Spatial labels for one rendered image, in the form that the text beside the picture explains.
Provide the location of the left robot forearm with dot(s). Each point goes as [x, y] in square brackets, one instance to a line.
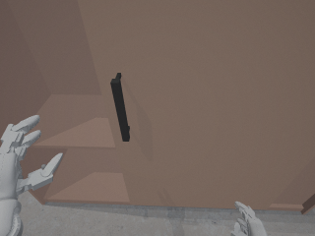
[10, 222]

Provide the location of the robot left hand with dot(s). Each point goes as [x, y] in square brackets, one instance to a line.
[13, 150]

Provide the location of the handle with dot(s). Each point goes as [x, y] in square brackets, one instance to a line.
[120, 107]

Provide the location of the wardrobe door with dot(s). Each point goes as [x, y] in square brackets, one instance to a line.
[219, 96]
[301, 188]

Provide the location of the robot right hand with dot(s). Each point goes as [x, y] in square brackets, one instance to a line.
[253, 226]

